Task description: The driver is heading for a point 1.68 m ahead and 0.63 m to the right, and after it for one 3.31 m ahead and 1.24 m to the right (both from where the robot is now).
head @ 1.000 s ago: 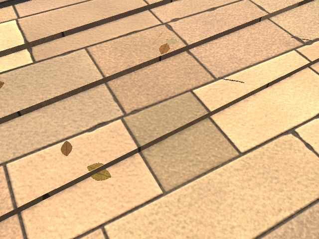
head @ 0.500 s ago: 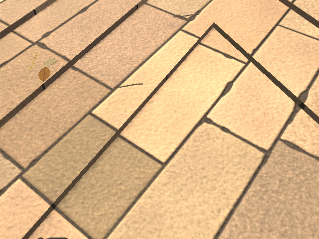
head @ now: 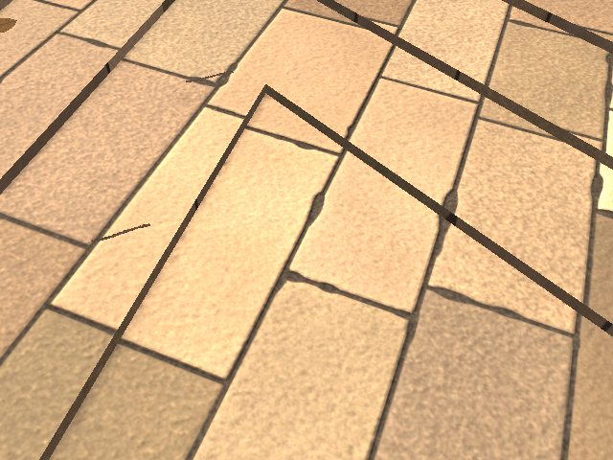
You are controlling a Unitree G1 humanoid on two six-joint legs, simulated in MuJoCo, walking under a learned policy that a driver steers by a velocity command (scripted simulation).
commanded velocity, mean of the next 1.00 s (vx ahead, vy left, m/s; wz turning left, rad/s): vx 0.01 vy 0.00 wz -0.52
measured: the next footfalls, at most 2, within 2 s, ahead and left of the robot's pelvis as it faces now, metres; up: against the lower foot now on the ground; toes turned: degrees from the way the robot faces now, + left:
right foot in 0.38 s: +0.02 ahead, -0.15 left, +0.00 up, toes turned -15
left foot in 0.86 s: +0.12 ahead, +0.05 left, +0.00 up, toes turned -32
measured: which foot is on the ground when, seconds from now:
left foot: down 0.00-0.38, up 0.40-0.84, down 0.86-1.00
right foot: up 0.00-0.36, down 0.38-0.86, up 0.88-1.00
